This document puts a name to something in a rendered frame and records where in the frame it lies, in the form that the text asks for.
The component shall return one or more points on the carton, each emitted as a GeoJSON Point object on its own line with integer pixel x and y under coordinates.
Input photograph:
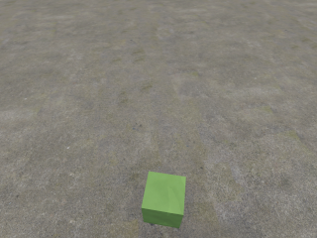
{"type": "Point", "coordinates": [163, 201]}

